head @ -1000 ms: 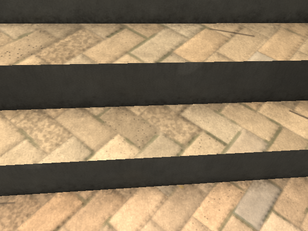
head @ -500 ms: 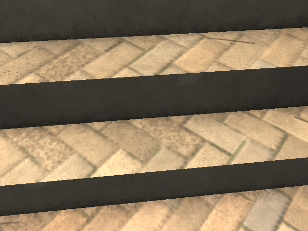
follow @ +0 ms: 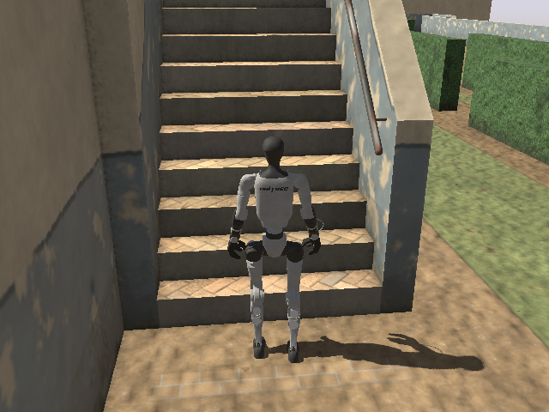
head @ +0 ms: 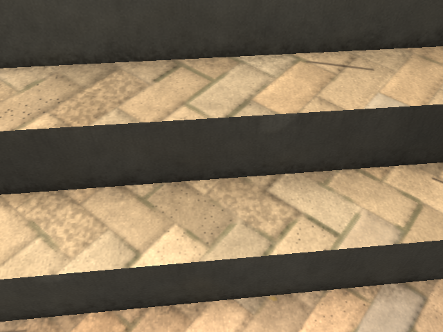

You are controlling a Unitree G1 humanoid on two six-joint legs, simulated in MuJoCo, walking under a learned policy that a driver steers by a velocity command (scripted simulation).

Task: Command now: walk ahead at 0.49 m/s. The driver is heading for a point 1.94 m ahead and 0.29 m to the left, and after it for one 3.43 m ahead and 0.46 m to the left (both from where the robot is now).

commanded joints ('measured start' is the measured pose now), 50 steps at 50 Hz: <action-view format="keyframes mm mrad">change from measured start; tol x2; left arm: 1 -31 101 13 -44 -2 -10 1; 19 -115 128 -7 -12 3 -28 -8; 48 -109 166 -20 14 1 -34 -13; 50 -86 174 -18 22 -1 -32 -12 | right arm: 1 -40 -119 -17 -43 2 -10 -5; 19 -120 -144 4 8 2 -20 5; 50 -88 -192 14 62 6 -26 6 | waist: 1 -3 16 -107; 15 -8 13 -71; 50 -6 12 -107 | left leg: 1 96 143 -107 -34 574 20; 10 85 153 -122 -130 426 0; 11 82 145 -126 -141 369 -4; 13 67 143 -128 -158 326 -7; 21 55 142 -131 -179 282 -14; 47 69 155 -139 -177 369 -12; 50 82 164 -137 -155 449 -11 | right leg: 1 4 -102 54 -31 522 -25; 10 7 -121 73 -129 398 -12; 12 2 -115 80 -148 327 -8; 19 -5 -123 87 -171 315 -6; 22 -9 -119 91 -179 281 -8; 47 13 -130 93 -180 352 -7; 50 23 -136 85 -154 435 -4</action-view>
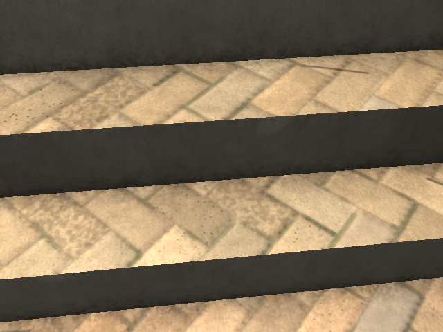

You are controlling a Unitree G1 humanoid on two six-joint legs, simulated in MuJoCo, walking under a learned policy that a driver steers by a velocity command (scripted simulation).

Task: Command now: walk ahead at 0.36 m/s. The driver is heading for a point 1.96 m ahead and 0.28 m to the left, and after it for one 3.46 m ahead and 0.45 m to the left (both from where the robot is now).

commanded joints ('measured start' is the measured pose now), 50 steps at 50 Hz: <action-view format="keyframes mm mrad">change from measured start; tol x2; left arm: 1 -26 127 23 -37 -3 -8 4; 28 96 128 37 20 2 33 14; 50 146 100 40 37 0 37 17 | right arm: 1 -39 -134 -22 -41 2 -10 -3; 26 66 -138 -37 22 -2 31 -14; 50 136 -107 -44 32 -3 40 -17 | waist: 1 3 4 -74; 50 1 8 23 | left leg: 1 57 161 -117 24 327 0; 12 25 154 -115 55 253 6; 23 3 149 -117 73 223 10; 50 -32 141 -130 66 129 10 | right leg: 1 -3 -139 85 22 314 -4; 10 -29 -134 84 46 270 -11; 13 -41 -131 90 44 228 -18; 50 -102 -117 104 61 114 -36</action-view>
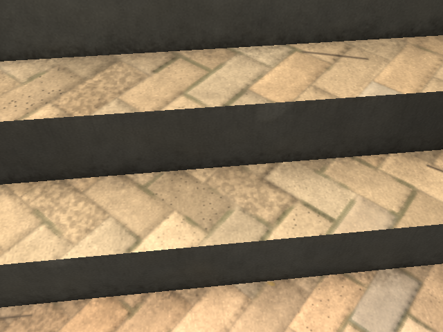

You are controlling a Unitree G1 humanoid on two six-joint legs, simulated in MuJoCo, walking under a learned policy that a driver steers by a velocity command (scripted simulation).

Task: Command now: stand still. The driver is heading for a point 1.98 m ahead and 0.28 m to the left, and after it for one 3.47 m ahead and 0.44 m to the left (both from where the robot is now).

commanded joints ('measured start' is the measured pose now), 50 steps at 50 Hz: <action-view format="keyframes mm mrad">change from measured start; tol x4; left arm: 1 21 114 20 -22 0 -6 4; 50 -178 140 9 -123 -5 -49 -11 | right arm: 1 17 -118 -20 -25 0 -6 -4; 50 -192 -128 2 -150 3 -52 6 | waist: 1 0 0 -13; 50 3 -3 -135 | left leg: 1 24 127 -117 -32 155 22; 6 21 127 -117 -31 150 21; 10 29 116 -119 -76 59 14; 39 113 154 -96 -63 391 4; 50 117 151 -98 -86 308 -7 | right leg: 1 -43 -129 109 -48 148 -24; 6 -45 -128 109 -47 148 -25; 8 -41 -120 111 -80 64 -24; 11 -44 -116 114 -106 43 -22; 20 9 -122 112 -119 178 -21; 27 64 -140 107 -96 371 -14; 39 94 -155 103 -87 495 -11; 50 93 -149 112 -110 404 -5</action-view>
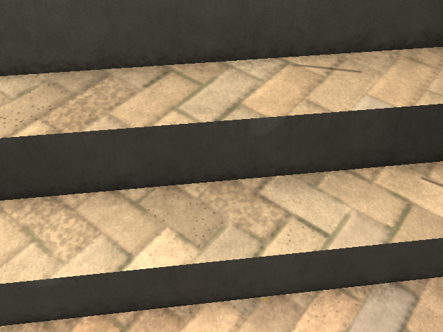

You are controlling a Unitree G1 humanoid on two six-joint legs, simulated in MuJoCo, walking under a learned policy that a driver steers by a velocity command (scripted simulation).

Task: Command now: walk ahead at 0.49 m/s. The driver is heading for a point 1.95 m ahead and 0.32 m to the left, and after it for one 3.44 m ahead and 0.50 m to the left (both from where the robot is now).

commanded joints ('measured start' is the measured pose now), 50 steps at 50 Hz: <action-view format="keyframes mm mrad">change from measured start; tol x2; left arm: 1 -50 125 21 -44 -2 -11 4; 50 -59 149 12 -32 -1 -13 0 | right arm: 1 -59 -124 -21 -50 1 -12 -4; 50 -56 -145 -16 -45 1 -14 0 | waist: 1 0 2 -82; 50 0 3 -74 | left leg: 1 46 136 -99 5 287 11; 50 43 139 -96 -2 270 0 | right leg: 1 10 -161 94 12 359 7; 50 7 -158 104 3 361 5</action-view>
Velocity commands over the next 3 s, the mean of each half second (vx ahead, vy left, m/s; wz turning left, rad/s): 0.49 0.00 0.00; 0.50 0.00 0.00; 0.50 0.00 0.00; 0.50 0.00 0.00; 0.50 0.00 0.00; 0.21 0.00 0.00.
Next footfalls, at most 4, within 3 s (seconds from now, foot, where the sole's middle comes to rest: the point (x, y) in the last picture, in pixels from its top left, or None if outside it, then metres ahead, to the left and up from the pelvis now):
none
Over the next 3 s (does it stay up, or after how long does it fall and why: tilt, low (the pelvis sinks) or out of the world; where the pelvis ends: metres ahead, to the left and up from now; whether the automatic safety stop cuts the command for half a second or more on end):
stays up -0.01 0.00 0.00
